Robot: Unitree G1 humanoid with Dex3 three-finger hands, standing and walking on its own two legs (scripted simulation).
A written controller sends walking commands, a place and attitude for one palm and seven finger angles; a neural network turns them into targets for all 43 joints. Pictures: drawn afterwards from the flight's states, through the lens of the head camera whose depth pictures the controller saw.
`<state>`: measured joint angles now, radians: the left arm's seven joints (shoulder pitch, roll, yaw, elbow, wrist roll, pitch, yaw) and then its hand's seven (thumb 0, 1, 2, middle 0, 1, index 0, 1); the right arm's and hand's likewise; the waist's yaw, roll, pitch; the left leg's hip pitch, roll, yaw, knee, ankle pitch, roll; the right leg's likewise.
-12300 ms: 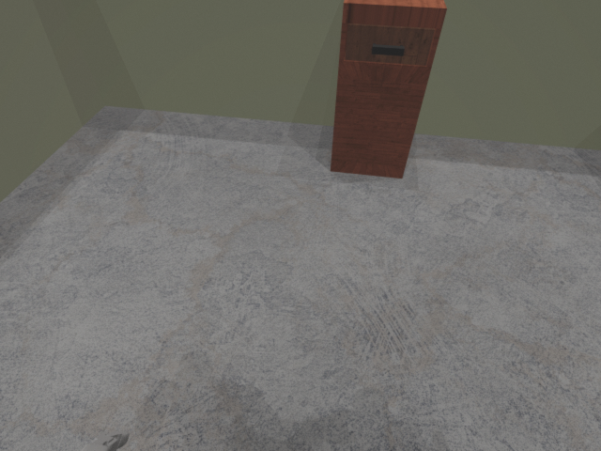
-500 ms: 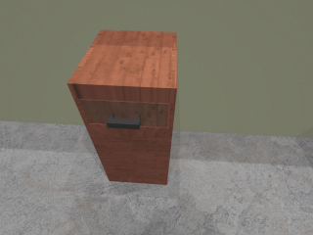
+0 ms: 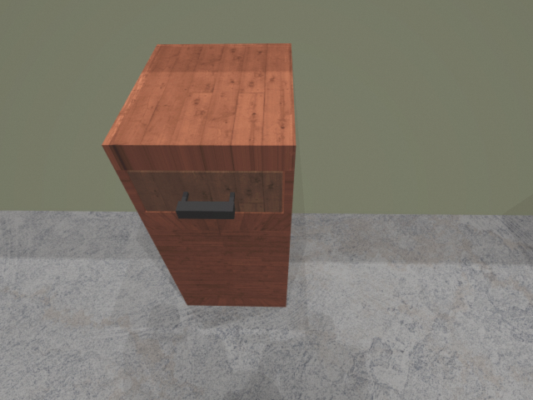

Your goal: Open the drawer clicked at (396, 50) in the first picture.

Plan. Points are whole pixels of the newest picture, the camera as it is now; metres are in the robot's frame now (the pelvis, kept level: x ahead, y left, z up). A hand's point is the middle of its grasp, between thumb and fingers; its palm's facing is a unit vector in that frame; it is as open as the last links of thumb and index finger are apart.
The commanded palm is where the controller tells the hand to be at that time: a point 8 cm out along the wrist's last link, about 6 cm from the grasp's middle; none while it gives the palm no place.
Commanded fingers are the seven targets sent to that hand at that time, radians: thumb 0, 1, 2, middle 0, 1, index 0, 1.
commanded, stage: look again from close up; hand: left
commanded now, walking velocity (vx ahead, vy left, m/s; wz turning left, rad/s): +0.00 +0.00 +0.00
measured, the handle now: (207, 202) +0.53 +0.16 -0.09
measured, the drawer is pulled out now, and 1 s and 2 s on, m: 0.00 0.00 0.00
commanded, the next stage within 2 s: raise the hand with hooked fingers in 0.24 s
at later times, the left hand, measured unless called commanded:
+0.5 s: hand out of the picture +0.14 +0.20 -0.08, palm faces -0.04 -0.81 -0.59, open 7.4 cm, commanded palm +0.11 +0.22 -0.04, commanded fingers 0.00 0.69 0.81 -0.22 -0.44 -0.22 -0.44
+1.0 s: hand (137, 352) +0.19 +0.20 -0.02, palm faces +0.14 -0.03 -0.99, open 10.0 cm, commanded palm +0.17 +0.20 +0.02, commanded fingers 0.00 0.11 0.56 -0.26 -0.81 -0.26 -0.81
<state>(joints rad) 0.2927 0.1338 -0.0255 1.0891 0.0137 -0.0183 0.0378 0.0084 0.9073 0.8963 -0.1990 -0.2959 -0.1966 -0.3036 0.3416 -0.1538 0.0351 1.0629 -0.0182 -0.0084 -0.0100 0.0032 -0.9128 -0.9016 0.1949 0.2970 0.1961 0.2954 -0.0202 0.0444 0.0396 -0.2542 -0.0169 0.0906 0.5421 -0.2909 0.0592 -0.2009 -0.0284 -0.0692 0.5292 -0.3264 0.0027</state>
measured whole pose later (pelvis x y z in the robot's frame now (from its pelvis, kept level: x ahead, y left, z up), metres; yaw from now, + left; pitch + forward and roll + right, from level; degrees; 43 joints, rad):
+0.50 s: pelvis +0.00 -0.01 +0.00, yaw +1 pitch +2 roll +2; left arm 0.43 0.27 -0.08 0.22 0.25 0.11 0.22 0.04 0.90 0.88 -0.21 -0.32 -0.20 -0.33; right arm 0.32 -0.23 0.00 0.87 0.03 -0.23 -0.08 0.02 -0.93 -0.90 0.20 0.30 0.20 0.30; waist 0.00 0.01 -0.01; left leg -0.28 -0.06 0.09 0.53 -0.27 0.05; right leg -0.29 -0.05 -0.03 0.63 -0.38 -0.02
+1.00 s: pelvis -0.03 -0.07 -0.05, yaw +3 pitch +9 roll +1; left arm 0.23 0.41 0.00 0.07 1.03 -0.11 0.47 0.00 0.31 0.65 -0.27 -0.67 -0.26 -0.67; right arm 0.03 -0.22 -0.01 0.57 -0.07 0.06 -0.01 0.01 -0.91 -0.90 0.20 0.30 0.20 0.30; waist 0.10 0.04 -0.10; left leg -0.71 0.02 0.00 0.95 -0.40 -0.01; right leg -0.67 0.02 -0.11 0.98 -0.49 -0.10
